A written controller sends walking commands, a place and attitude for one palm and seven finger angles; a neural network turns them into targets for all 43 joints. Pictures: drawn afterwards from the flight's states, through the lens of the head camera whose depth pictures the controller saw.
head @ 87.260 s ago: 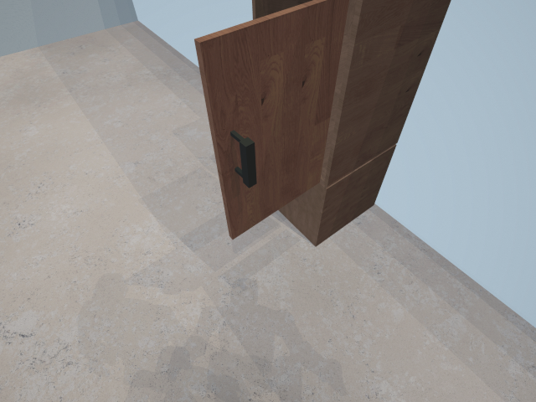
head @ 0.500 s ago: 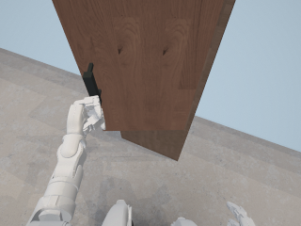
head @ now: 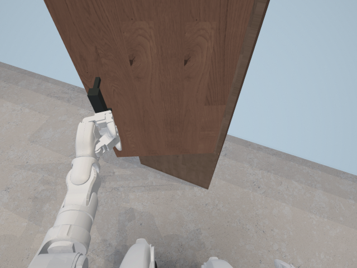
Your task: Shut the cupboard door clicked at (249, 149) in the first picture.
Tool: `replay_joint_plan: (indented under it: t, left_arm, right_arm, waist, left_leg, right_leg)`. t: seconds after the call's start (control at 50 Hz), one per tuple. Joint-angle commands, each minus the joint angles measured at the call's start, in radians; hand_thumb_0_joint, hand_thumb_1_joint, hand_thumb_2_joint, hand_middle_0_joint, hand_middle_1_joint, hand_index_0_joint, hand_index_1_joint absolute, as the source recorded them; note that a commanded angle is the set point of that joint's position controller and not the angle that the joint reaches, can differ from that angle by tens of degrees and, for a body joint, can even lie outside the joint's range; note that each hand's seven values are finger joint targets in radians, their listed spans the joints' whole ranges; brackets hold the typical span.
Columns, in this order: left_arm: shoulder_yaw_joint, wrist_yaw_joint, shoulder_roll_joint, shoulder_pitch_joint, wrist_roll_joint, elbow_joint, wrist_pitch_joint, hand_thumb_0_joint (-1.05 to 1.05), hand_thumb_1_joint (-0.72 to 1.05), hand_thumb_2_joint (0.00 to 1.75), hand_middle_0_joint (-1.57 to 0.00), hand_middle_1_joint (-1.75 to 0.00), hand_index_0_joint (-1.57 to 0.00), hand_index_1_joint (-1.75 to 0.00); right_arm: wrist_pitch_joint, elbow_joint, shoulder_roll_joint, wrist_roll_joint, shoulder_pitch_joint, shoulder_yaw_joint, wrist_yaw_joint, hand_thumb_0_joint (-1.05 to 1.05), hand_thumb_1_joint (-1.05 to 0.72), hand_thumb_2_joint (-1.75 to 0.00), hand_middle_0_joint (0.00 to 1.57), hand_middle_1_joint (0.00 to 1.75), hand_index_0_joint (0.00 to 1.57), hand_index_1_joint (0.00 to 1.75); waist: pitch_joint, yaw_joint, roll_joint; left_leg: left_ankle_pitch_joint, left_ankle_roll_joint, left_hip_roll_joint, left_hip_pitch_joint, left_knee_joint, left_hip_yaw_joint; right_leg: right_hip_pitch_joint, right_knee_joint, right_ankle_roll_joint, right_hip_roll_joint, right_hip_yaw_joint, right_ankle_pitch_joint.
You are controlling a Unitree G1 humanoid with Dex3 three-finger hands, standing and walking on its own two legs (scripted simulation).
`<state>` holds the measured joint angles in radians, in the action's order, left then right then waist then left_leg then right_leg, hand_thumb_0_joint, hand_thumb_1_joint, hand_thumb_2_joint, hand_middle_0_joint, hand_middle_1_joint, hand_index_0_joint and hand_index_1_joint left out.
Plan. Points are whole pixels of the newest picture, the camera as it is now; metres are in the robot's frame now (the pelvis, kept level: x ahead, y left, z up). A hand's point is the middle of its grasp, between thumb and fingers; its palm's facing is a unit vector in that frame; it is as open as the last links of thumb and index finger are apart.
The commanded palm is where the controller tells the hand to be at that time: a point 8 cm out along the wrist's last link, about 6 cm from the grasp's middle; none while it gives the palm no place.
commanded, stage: push the door shut along its arc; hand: left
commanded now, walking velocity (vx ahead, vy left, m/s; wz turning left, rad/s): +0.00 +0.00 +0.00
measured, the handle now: (102, 104) +0.50 +0.20 +0.06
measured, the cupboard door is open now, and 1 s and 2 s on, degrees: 25 12 0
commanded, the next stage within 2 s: pull the fist back off the door in 1.78 s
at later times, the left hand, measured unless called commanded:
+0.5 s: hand (117, 118) +0.45 +0.15 +0.06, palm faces -0.04 -1.00 -0.04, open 3.1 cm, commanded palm +0.44 +0.19 +0.06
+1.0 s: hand (122, 103) +0.50 +0.15 +0.06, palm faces -0.15 -0.99 -0.03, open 3.1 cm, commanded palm +0.51 +0.17 +0.06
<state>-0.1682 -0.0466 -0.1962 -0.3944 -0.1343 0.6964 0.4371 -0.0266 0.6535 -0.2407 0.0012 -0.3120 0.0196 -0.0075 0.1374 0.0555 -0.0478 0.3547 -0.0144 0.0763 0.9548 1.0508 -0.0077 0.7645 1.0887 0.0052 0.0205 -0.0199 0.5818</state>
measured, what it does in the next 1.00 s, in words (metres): stands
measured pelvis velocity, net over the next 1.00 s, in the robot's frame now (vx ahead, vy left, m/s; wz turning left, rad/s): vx -0.02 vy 0.02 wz -0.01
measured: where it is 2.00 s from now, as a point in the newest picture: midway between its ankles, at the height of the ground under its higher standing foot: outside the picture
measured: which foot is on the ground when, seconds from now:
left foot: down 0.00-1.00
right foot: down 0.00-1.00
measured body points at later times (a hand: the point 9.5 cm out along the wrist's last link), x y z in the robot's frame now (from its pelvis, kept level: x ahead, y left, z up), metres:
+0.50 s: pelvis -0.01 +0.00 -0.01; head +0.08 +0.00 +0.43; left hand +0.44 +0.21 +0.07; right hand +0.06 -0.26 -0.14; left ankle +0.08 +0.13 -0.66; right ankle -0.03 -0.12 -0.66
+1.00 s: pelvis -0.02 +0.02 -0.04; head +0.10 +0.04 +0.40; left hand +0.50 +0.20 +0.07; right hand +0.00 -0.26 -0.15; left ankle +0.08 +0.13 -0.66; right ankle -0.03 -0.12 -0.66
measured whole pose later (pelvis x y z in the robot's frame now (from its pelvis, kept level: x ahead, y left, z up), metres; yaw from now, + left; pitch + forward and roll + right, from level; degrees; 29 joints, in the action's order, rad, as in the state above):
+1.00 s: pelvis -0.02 +0.02 -0.04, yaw -1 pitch +22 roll -5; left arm -0.23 -0.25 -0.44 -1.03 -0.09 1.21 0.35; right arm -0.06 0.70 -0.26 -0.01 -0.36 0.00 0.00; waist 0.14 0.16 -0.05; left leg 0.36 0.01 0.08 1.25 1.22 0.04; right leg 1.03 1.23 -0.01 0.03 -0.06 0.60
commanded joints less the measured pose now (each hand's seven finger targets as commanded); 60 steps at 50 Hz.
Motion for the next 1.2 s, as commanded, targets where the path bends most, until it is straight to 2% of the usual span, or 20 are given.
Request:
replay_joint_plan:
  t: [0.0,0.1,0.16,0.22,0.26,0.32,0.4,0.44,0.62,0.68,0.74,0.78,0.8,0.82,0.84,0.92,0.96,1.0,1.08,1.18]
  left_arm:
    - [-0.027,-0.003,-0.150,-0.403,-0.012,-0.162,0.066,0.00,0.90,0.90,-1.30,-1.50,-1.30,-1.50]
    - [-0.036,-0.011,-0.162,-0.450,-0.010,-0.112,0.060,0.00,0.90,0.90,-1.30,-1.50,-1.30,-1.50]
    - [-0.065,-0.028,-0.218,-0.552,-0.004,-0.078,0.073,0.00,0.90,0.90,-1.30,-1.50,-1.30,-1.50]
    - [-0.047,-0.058,-0.211,-0.632,0.000,-0.033,0.081,0.00,0.90,0.90,-1.30,-1.50,-1.30,-1.50]
    - [-0.053,-0.074,-0.217,-0.663,-0.004,0.025,0.075,0.00,0.90,0.90,-1.30,-1.50,-1.30,-1.50]
    - [-0.074,-0.097,-0.244,-0.696,-0.006,0.068,0.069,0.00,0.90,0.90,-1.30,-1.50,-1.30,-1.50]
    - [-0.050,-0.130,-0.232,-0.770,-0.007,0.118,0.056,0.00,0.90,0.90,-1.30,-1.50,-1.30,-1.50]
    - [-0.075,-0.142,-0.275,-0.821,-0.002,0.139,0.057,0.00,0.90,0.90,-1.30,-1.50,-1.30,-1.50]
    - [-0.063,-0.199,-0.295,-0.952,0.004,0.198,0.036,0.00,0.90,0.90,-1.30,-1.50,-1.30,-1.50]
    - [-0.038,-0.209,-0.292,-1.017,0.015,0.237,0.022,0.00,0.90,0.90,-1.30,-1.50,-1.30,-1.50]
    - [-0.025,-0.214,-0.286,-1.086,0.022,0.230,0.017,0.00,0.90,0.90,-1.30,-1.50,-1.30,-1.50]
    - [-0.042,-0.217,-0.316,-1.092,0.028,0.254,0.005,0.00,0.90,0.90,-1.30,-1.50,-1.30,-1.50]
    - [-0.013,-0.218,-0.285,-1.122,0.029,0.256,-0.001,0.00,0.90,0.90,-1.30,-1.50,-1.30,-1.50]
    - [-0.022,-0.219,-0.295,-1.154,0.029,0.255,-0.002,0.00,0.90,0.90,-1.30,-1.50,-1.30,-1.50]
    - [-0.028,-0.220,-0.313,-1.184,0.033,0.239,0.001,0.00,0.90,0.90,-1.30,-1.50,-1.30,-1.50]
    - [-0.042,-0.225,-0.336,-1.211,0.040,0.283,-0.024,0.00,0.90,0.90,-1.30,-1.50,-1.30,-1.50]
    - [-0.063,-0.225,-0.382,-1.242,0.053,0.308,-0.033,0.00,0.90,0.90,-1.30,-1.50,-1.30,-1.50]
    - [-0.035,-0.231,-0.353,-1.270,0.061,0.318,-0.042,0.00,0.90,0.90,-1.30,-1.50,-1.30,-1.50]
    - [-0.036,-0.245,-0.370,-1.341,0.066,0.337,-0.061,0.00,0.90,0.90,-1.30,-1.50,-1.30,-1.50]
    - [-0.044,-0.259,-0.396,-1.413,0.077,0.320,-0.084,0.00,0.90,0.90,-1.30,-1.50,-1.30,-1.50]
  right_arm:
    - [-0.043,-0.107,-0.139,0.008,-0.017,0.045,-0.012,0.00,-0.90,-0.90,0.20,0.30,0.20,0.30]
    - [-0.039,-0.110,-0.139,0.007,-0.015,0.041,-0.016,0.00,-0.90,-0.90,0.20,0.30,0.20,0.30]
    - [-0.037,-0.098,-0.144,0.005,-0.025,0.039,-0.021,0.00,-0.90,-0.90,0.20,0.30,0.20,0.30]
    - [-0.038,-0.093,-0.145,0.004,-0.039,0.039,-0.021,0.00,-0.90,-0.90,0.20,0.30,0.20,0.30]
    - [-0.034,-0.082,-0.148,0.005,-0.044,0.040,-0.022,0.00,-0.90,-0.90,0.20,0.30,0.20,0.30]
    - [-0.032,-0.083,-0.155,0.003,-0.065,0.042,-0.020,0.00,-0.90,-0.90,0.20,0.30,0.20,0.30]
    - [-0.024,-0.071,-0.159,0.006,-0.081,0.046,-0.020,0.00,-0.90,-0.90,0.20,0.30,0.20,0.30]
    - [-0.024,-0.058,-0.166,0.006,-0.094,0.048,-0.022,0.00,-0.90,-0.90,0.20,0.30,0.20,0.30]
    - [-0.030,-0.035,-0.180,0.001,-0.147,0.052,-0.016,0.00,-0.90,-0.90,0.20,0.30,0.20,0.30]
    - [-0.031,-0.022,-0.186,0.003,-0.154,0.050,-0.012,0.00,-0.90,-0.90,0.20,0.30,0.20,0.30]
    - [-0.041,-0.015,-0.193,-0.001,-0.168,0.055,-0.011,0.00,-0.90,-0.90,0.20,0.30,0.20,0.30]
    - [-0.043,-0.013,-0.198,-0.002,-0.177,0.053,-0.008,0.00,-0.90,-0.90,0.20,0.30,0.20,0.30]
    - [-0.045,-0.011,-0.196,-0.003,-0.175,0.052,-0.006,0.00,-0.90,-0.90,0.20,0.30,0.20,0.30]
    - [-0.050,-0.009,-0.196,-0.006,-0.184,0.051,-0.007,0.00,-0.90,-0.90,0.20,0.30,0.20,0.30]
    - [-0.054,-0.007,-0.203,-0.006,-0.185,0.052,-0.006,0.00,-0.90,-0.90,0.20,0.30,0.20,0.30]
    - [-0.058,-0.007,-0.205,-0.009,-0.200,0.046,-0.003,0.00,-0.90,-0.90,0.20,0.30,0.20,0.30]
    - [-0.060,0.000,-0.210,-0.010,-0.204,0.042,-0.003,0.00,-0.90,-0.90,0.20,0.30,0.20,0.30]
    - [-0.064,0.001,-0.209,-0.010,-0.205,0.041,0.001,0.00,-0.90,-0.90,0.20,0.30,0.20,0.30]
    - [-0.074,0.001,-0.216,-0.009,-0.217,0.036,0.000,0.00,-0.90,-0.90,0.20,0.30,0.20,0.30]
    - [-0.083,0.005,-0.221,-0.017,-0.241,0.035,0.003,0.00,-0.90,-0.90,0.20,0.30,0.20,0.30]
  waist:
    - [0.296,0.026,0.038]
    - [0.304,0.028,0.035]
    - [0.328,0.044,0.040]
    - [0.335,0.054,-0.006]
    - [0.344,0.065,0.018]
    - [0.369,0.059,-0.006]
    - [0.364,0.090,0.035]
    - [0.380,0.096,0.014]
    - [0.420,0.129,-0.031]
    - [0.387,0.148,-0.047]
    - [0.427,0.165,-0.075]
    - [0.425,0.161,-0.083]
    - [0.416,0.179,-0.093]
    - [0.417,0.183,-0.097]
    - [0.455,0.181,-0.117]
    - [0.441,0.196,-0.102]
    - [0.443,0.197,-0.116]
    - [0.439,0.211,-0.135]
    - [0.448,0.237,-0.135]
    - [0.515,0.239,-0.196]
  left_leg:
    - [-0.070,0.036,-0.050,-0.407,-0.101,0.027]
    - [-0.065,0.038,-0.051,-0.399,-0.096,0.027]
    - [-0.083,0.042,-0.051,-0.390,-0.073,0.032]
    - [-0.080,0.041,-0.052,-0.396,-0.058,0.039]
    - [-0.084,0.041,-0.048,-0.394,-0.050,0.044]
    - [-0.100,0.042,-0.049,-0.395,-0.042,0.050]
    - [-0.099,0.049,-0.047,-0.369,-0.023,0.050]
    - [-0.099,0.048,-0.044,-0.371,-0.013,0.057]
    - [-0.095,0.053,-0.040,-0.380,0.013,0.077]
    - [-0.047,0.047,-0.033,-0.375,0.011,0.094]
    - [-0.044,0.047,-0.031,-0.406,0.021,0.106]
    - [-0.039,0.044,-0.029,-0.396,0.025,0.111]
    - [-0.017,0.046,-0.031,-0.394,0.026,0.112]
    - [-0.014,0.047,-0.029,-0.397,0.028,0.119]
    - [-0.019,0.044,-0.027,-0.411,0.032,0.125]
    - [-0.011,0.049,-0.027,-0.385,0.045,0.127]
    - [-0.006,0.046,-0.023,-0.367,0.054,0.130]
    - [0.015,0.046,-0.021,-0.367,0.061,0.134]
    - [0.023,0.049,-0.014,-0.353,0.079,0.142]
    - [-0.024,0.044,-0.009,-0.395,0.099,0.162]
  right_leg:
    - [0.080,-0.216,0.000,0.023,0.002,-0.279]
    - [0.082,-0.216,0.000,0.020,0.007,-0.274]
    - [0.089,-0.199,-0.002,0.018,0.015,-0.301]
    - [0.125,-0.185,0.004,0.020,0.013,-0.286]
    - [0.142,-0.181,0.002,0.020,0.013,-0.287]
    - [0.154,-0.165,0.008,0.023,0.008,-0.288]
    - [0.176,-0.168,0.002,0.023,0.014,-0.294]
    - [0.198,-0.157,0.004,0.023,0.013,-0.282]
    - [0.273,-0.136,0.014,0.031,0.003,-0.236]
    - [0.338,-0.130,0.017,0.032,-0.006,-0.180]
    - [0.381,-0.116,0.020,0.033,-0.011,-0.169]
    - [0.387,-0.108,0.024,0.034,-0.015,-0.160]
    - [0.407,-0.112,0.023,0.034,-0.016,-0.147]
    - [0.417,-0.101,0.026,0.035,-0.021,-0.144]
    - [0.426,-0.093,0.026,0.033,-0.021,-0.144]
    - [0.441,-0.089,0.028,0.039,-0.025,-0.135]
    - [0.450,-0.081,0.029,0.041,-0.025,-0.127]
    - [0.483,-0.074,0.031,0.043,-0.027,-0.115]
    - [0.523,-0.058,0.030,0.044,-0.029,-0.110]
    - [0.558,-0.025,0.037,0.047,-0.041,-0.130]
